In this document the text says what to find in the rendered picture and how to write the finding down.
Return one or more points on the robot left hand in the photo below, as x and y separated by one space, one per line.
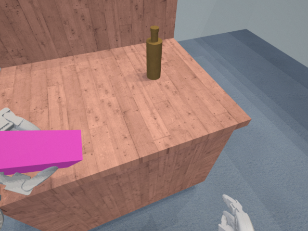
20 183

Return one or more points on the robot right hand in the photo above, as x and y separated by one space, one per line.
239 222

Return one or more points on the sponge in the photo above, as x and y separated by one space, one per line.
36 150

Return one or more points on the table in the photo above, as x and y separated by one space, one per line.
81 65

